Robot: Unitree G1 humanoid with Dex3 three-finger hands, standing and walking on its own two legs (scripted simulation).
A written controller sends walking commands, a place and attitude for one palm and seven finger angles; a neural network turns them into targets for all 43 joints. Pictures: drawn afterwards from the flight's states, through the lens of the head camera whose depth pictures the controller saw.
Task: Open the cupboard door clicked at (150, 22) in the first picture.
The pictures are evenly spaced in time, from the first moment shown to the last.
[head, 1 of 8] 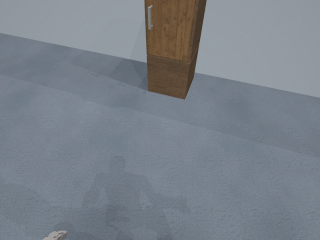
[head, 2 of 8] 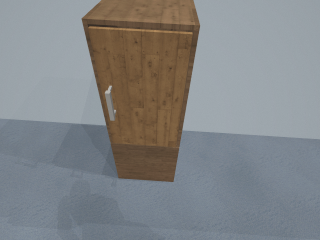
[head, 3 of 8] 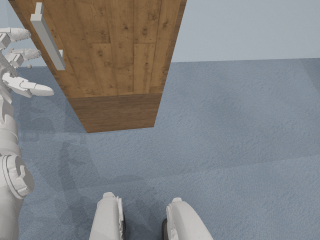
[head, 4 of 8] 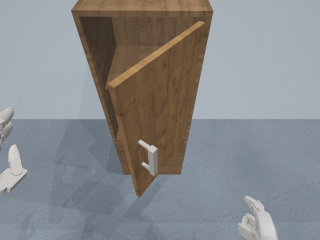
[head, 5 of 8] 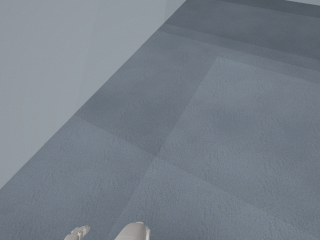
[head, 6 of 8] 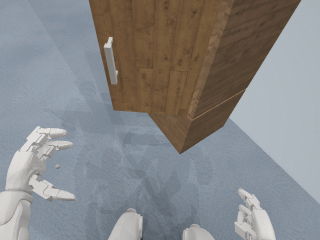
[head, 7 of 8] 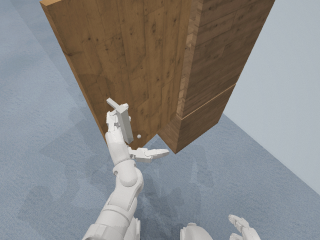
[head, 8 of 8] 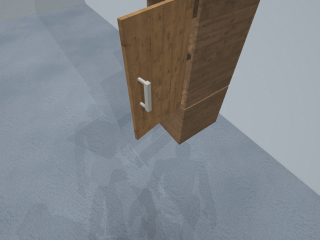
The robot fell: no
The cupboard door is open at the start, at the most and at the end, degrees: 0 100 100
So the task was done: yes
